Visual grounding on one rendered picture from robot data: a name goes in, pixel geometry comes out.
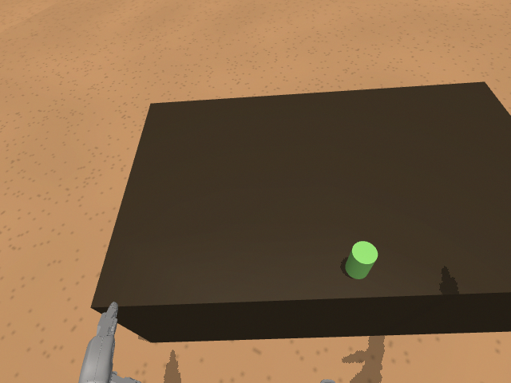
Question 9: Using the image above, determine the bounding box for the left robot hand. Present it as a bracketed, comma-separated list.
[78, 302, 141, 383]

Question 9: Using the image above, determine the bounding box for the can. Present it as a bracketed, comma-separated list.
[345, 241, 378, 279]

